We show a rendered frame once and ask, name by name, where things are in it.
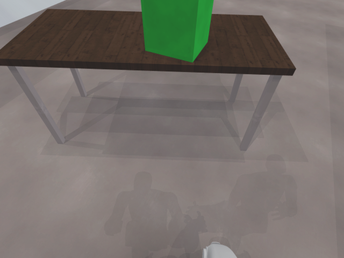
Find table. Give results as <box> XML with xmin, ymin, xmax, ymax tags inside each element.
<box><xmin>0</xmin><ymin>9</ymin><xmax>296</xmax><ymax>151</ymax></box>

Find carton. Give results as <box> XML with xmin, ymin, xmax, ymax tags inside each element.
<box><xmin>141</xmin><ymin>0</ymin><xmax>214</xmax><ymax>62</ymax></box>

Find robot right thigh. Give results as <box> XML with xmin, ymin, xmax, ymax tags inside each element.
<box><xmin>203</xmin><ymin>244</ymin><xmax>237</xmax><ymax>258</ymax></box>

